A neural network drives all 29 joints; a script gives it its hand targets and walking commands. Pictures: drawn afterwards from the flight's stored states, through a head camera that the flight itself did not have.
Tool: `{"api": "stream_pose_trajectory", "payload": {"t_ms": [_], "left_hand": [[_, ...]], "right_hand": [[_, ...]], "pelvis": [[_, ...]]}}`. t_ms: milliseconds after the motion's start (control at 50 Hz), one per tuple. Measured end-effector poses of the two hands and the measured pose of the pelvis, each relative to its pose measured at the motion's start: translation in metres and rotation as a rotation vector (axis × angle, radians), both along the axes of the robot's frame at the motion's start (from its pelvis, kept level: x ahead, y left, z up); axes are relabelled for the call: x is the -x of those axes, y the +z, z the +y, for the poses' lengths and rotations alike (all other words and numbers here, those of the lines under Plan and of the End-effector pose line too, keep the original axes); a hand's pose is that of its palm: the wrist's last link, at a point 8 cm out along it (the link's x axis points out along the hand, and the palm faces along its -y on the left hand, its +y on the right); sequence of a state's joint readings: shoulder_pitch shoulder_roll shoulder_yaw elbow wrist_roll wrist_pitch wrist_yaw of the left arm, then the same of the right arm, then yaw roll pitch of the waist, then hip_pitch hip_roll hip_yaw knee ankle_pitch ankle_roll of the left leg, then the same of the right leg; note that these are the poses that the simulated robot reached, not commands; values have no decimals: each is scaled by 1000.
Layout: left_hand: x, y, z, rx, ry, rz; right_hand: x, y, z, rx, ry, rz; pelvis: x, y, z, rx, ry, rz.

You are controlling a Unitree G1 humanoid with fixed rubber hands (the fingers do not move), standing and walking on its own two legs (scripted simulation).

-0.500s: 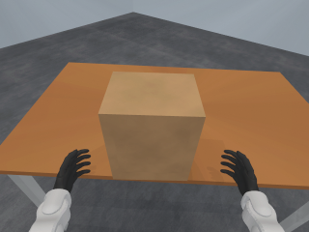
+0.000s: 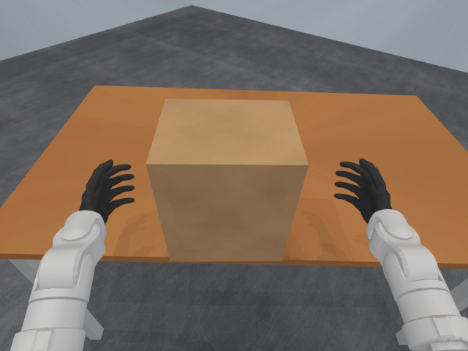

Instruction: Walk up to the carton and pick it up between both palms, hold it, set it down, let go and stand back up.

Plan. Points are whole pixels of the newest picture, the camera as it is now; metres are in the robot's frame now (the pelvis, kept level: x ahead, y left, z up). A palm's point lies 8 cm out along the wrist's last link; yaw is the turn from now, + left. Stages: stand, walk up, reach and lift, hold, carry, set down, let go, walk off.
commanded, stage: reach and lift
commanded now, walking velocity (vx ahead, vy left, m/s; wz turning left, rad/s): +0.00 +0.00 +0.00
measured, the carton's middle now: (226, 184) +0.43 +0.03 +0.05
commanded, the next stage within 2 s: none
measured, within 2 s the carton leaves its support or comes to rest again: neither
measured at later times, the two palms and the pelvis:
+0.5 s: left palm (92, 154) +0.38 +0.25 +0.17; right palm (367, 153) +0.40 -0.21 +0.17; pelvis +0.00 +0.00 +0.00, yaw +1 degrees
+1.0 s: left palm (91, 103) +0.42 +0.25 +0.24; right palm (372, 105) +0.44 -0.20 +0.24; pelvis -0.01 +0.00 +0.00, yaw +1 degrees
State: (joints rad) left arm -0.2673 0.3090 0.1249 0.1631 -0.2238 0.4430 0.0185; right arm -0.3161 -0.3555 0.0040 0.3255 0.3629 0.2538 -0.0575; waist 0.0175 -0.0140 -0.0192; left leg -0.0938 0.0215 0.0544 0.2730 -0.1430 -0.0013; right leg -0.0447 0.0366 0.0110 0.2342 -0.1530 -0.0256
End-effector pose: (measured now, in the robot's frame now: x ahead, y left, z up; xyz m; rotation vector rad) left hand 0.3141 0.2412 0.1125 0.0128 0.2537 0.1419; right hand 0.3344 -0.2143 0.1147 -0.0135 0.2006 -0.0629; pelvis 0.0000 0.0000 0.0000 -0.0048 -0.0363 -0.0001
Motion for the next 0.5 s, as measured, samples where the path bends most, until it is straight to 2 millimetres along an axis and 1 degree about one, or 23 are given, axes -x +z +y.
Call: {"api": "stream_pose_trajectory", "payload": {"t_ms": [140, 200, 280, 380, 500], "left_hand": [[-19, 21, 1, 4, -1, -12], [-30, 23, 4, 18, 6, 4], [-42, 33, 5, 11, 5, -13], [-52, 45, 7, 7, 0, -25], [-63, 62, 9, 5, -2, -32]], "right_hand": [[-21, 22, 1, 5, 4, -2], [-32, 23, 2, 4, 2, 35], [-45, 30, 7, -5, 8, 41], [-58, 42, 10, -6, 8, 34], [-69, 58, 9, -5, 5, 33]], "pelvis": [[2, 0, 1, 1, 1, 16], [3, 0, 0, 1, 6, 27], [3, 0, 0, 2, 10, 47], [1, 0, 1, 5, 15, 63], [0, -1, 1, 7, 18, 77]]}}
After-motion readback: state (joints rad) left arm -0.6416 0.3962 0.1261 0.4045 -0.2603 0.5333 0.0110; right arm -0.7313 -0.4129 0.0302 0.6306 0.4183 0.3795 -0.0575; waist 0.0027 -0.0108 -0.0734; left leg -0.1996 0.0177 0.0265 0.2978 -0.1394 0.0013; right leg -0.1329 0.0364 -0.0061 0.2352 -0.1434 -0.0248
